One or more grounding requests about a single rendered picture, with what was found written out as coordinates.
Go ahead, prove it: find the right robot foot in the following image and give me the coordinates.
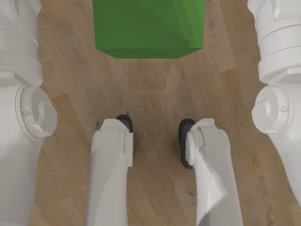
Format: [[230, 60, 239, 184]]
[[178, 118, 195, 170]]

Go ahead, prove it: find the robot left forearm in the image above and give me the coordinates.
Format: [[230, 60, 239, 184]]
[[0, 0, 43, 88]]

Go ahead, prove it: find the right robot upper arm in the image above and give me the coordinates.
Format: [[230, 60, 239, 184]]
[[251, 81, 301, 208]]

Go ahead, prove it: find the left robot upper arm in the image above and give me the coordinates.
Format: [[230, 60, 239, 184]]
[[0, 84, 57, 226]]

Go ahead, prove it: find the robot left thigh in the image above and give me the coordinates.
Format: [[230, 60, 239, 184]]
[[84, 126, 134, 226]]

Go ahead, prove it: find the carton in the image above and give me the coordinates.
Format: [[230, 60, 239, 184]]
[[92, 0, 206, 58]]

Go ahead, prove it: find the robot right forearm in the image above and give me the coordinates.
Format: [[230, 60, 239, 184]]
[[247, 0, 301, 85]]

